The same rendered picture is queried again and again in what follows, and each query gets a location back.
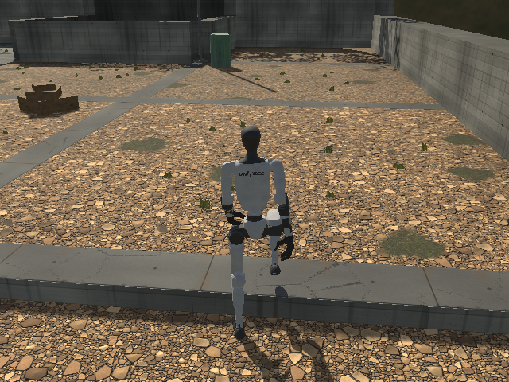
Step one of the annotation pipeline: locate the right robot hand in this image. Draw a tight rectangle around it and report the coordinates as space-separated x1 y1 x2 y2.
274 236 294 261

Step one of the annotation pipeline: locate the robot right upper arm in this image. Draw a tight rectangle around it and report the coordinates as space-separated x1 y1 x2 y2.
268 159 286 205

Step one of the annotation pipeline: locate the robot head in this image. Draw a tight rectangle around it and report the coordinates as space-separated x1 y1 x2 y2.
238 126 266 164

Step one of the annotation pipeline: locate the left robot forearm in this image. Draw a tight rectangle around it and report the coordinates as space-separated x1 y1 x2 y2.
220 195 234 217

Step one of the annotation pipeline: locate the left robot hand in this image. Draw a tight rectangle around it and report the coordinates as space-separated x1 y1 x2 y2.
227 211 246 225

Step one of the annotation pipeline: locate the robot left foot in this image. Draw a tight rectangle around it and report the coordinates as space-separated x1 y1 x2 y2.
232 318 245 340

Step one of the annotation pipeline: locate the robot left upper arm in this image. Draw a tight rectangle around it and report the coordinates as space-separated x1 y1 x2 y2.
220 161 235 205

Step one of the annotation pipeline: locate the right robot forearm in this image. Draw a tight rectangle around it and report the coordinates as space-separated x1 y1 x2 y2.
278 193 293 237

